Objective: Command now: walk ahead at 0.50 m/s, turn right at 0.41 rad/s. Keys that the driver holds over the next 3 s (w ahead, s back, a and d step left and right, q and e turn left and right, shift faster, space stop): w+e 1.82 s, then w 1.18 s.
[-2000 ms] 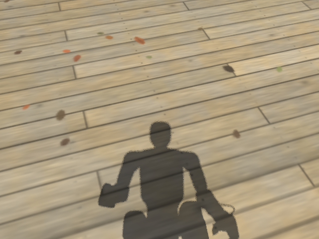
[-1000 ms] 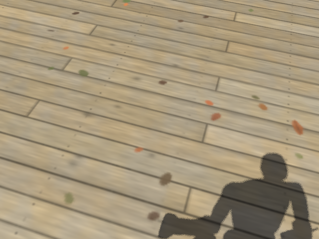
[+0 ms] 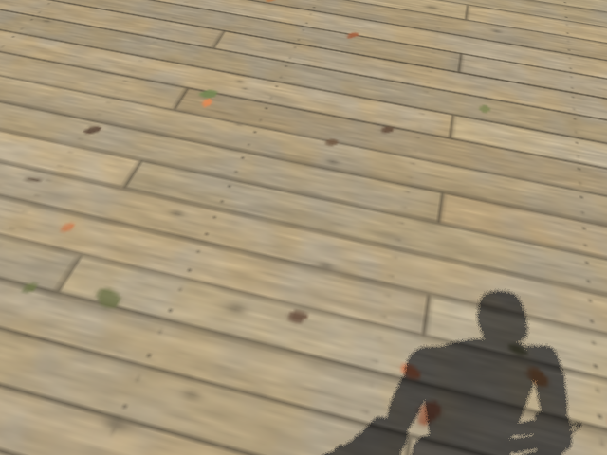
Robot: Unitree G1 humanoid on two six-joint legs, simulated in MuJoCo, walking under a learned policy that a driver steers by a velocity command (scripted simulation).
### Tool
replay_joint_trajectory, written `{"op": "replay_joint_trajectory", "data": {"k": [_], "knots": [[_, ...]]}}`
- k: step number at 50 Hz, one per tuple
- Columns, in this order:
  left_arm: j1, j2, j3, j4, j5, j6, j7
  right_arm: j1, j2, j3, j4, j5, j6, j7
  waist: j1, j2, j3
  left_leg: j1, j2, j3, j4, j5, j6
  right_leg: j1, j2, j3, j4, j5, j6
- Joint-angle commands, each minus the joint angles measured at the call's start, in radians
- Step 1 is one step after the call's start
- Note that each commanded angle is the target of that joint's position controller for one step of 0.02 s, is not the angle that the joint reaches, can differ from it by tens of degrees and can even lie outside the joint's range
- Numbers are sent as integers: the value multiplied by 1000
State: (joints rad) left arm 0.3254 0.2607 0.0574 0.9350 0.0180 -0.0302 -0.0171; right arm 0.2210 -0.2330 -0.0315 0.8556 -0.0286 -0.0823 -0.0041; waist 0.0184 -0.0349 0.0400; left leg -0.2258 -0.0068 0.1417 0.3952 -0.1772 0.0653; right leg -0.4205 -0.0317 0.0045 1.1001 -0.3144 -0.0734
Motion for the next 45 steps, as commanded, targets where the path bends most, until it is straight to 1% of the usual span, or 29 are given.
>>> {"op": "replay_joint_trajectory", "data": {"k": [1, 3, 5, 8, 10, 13, 15, 16, 17, 18, 19, 20, 21, 22, 23, 24, 25, 26, 27, 29, 32, 34, 38, 40, 41, 42, 43, 44, 45], "knots": [[23, 27, 12, -47, 9, 20, -17, 77, -97, -25, -9, 16, -31, -6, 0, 114, -17, 115, 275, -192, -248, 168, 75, -156, -60, 28, 27, 81, 17], [-41, 23, 12, -70, 12, 27, -25, 100, -101, -29, 5, 16, -35, -8, -4, 108, 3, 129, 270, -133, -265, 189, 78, -223, -72, 19, 0, 148, 28], [-109, 18, 9, -96, 11, 29, -32, 125, -93, -28, 21, 12, -33, -9, -12, 106, 26, 141, 258, -78, -272, 214, 79, -268, -75, 6, -70, 214, 36], [-215, 2, -3, -136, 11, 23, -41, 140, -96, -29, 37, 10, -31, -10, -28, 104, 52, 146, 239, 4, -266, 268, 72, -243, -62, -38, -256, 306, 36], [-282, -3, -11, -164, 15, 22, -48, 169, -111, -33, 52, 11, -29, -14, -47, 104, 63, 178, 255, 37, -259, 311, 71, -218, -51, -80, -352, 324, 19], [-331, 11, -11, -193, 20, 21, -52, 209, -128, -39, 76, 8, -17, -21, -56, 102, 70, 274, 282, 75, -208, 432, 61, -199, -30, -122, -430, 258, -22], [-309, 23, -4, -194, 22, 21, -48, 202, -148, -44, 81, 5, -5, -26, -34, 117, 45, 326, 288, 110, -107, 693, 49, -132, 19, -156, -458, 167, -60], [-268, 34, 3, -185, 23, 21, -43, 196, -164, -49, 81, 4, 2, -29, -13, 132, 14, 343, 290, 123, -20, 840, 44, -74, 54, -174, -462, 107, -82], [-189, 50, 13, -164, 21, 18, -37, 190, -180, -54, 80, 3, 13, -29, 21, 134, -34, 347, 290, 130, 117, 924, 43, 11, 92, -182, -480, 58, -107], [-63, 71, 28, -126, 24, 8, -27, 181, -191, -57, 74, 7, 24, -26, 77, 114, -107, 291, 281, 140, 317, 865, 30, 174, 126, -171, -547, 70, -137], [94, 147, 59, -82, 37, 2, -12, 172, -176, -53, 50, 7, 25, -22, 146, 27, -201, 97, 252, 145, 610, 591, -6, 420, 32, -5, -621, 8, -186], [68, 273, 88, -96, 31, 7, 1, 210, -47, -27, -25, 15, 17, 2, 62, -222, -267, -381, 43, 97, 985, -345, -72, 732, -276, 538, -687, 17, -347], [104, 268, 88, -107, 1, 20, 4, 70, -135, -43, -58, 8, 3, 6, 118, -56, -296, -507, 2, -139, 1066, -351, -72, 734, -305, 730, -817, 16, -360], [43, 237, 79, -97, -3, 24, 14, 7, -124, -38, -82, 20, -11, 10, 88, -15, -149, -564, 67, -169, 1021, -232, -59, 627, -291, 561, -833, 91, -326], [-7, 178, 65, -99, -9, 19, 16, 26, -121, -35, -71, 21, -22, 7, 41, 43, -73, -506, 104, -165, 916, -156, -55, 490, -249, 462, -845, 218, -283], [-52, 146, 56, -104, -12, 11, 18, 38, -120, -37, -58, 9, -16, 4, 0, 65, -34, -441, 124, -170, 848, -139, -61, 394, -194, 377, -852, 329, -248], [-79, 119, 47, -109, -19, 3, 21, 66, -116, -36, -54, -9, 3, 4, -31, 56, -38, -372, 132, -174, 804, -131, -75, 331, -156, 318, -863, 403, -233], [-79, 112, 42, -111, -21, -9, 19, 78, -109, -36, -52, -18, 22, 6, -44, 49, -51, -334, 132, -174, 773, -135, -87, 303, -136, 290, -867, 451, -229], [-64, 119, 42, -106, -24, -20, 16, 77, -99, -34, -57, -21, 37, 10, -50, 47, -52, -328, 129, -164, 744, -135, -98, 286, -119, 271, -871, 488, -230], [-28, 148, 49, -99, -21, -29, 13, 30, -86, -31, -77, -21, 52, 15, -43, 33, -38, -354, 125, -148, 668, -83, -115, 261, -93, 252, -889, 469, -221], [41, 154, 49, -91, -19, -28, 12, -104, -93, -29, -124, -16, 57, 17, 4, 5, 1, -439, 120, -144, 528, 33, -131, 287, -77, 272, -907, 418, -194], [80, 154, 49, -86, -19, -26, 13, -171, -93, -26, -147, -14, 55, 20, 32, -10, 4, -464, 106, -148, 444, 99, -131, 330, -71, 284, -896, 425, -175], [146, 159, 49, -79, -11, -23, 21, -287, -94, -16, -192, -6, 44, 28, 76, -22, 6, -475, 66, -149, 312, 149, -119, 419, -76, 313, -843, 509, -164], [162, 166, 50, -79, -4, -21, 27, -326, -99, -11, -215, -1, 36, 29, 86, -32, 9, -453, 43, -148, 254, 135, -105, 450, -88, 336, -807, 565, -158], [157, 172, 51, -83, -2, -21, 31, -326, -106, -11, -223, 1, 32, 29, 78, -39, 10, -421, 36, -156, 222, 122, -96, 456, -95, 352, -789, 584, -149], [138, 181, 53, -89, -1, -21, 35, -298, -118, -13, -221, 3, 27, 28, 58, -46, 7, -359, 27, -163, 183, 101, -84, 445, -99, 365, -769, 602, -133], [101, 193, 56, -100, 0, -22, 36, -237, -132, -18, -207, 5, 22, 24, 21, -53, -4, -250, 10, -161, 144, 65, -68, 407, -94, 365, -735, 650, -110], [69, 205, 58, -110, 1, -26, 33, -139, -156, -28, -178, 6, 16, 14, -23, -50, -45, -99, -21, -148, 123, 25, -50, 368, -74, 360, -652, 747, -88], [48, 205, 57, -113, -7, -33, 23, 1, -183, -40, -141, 2, 4, 2, -96, -2, -119, 97, -9, -153, 58, 52, -25, 315, -16, 318, -476, 755, -64]]}}
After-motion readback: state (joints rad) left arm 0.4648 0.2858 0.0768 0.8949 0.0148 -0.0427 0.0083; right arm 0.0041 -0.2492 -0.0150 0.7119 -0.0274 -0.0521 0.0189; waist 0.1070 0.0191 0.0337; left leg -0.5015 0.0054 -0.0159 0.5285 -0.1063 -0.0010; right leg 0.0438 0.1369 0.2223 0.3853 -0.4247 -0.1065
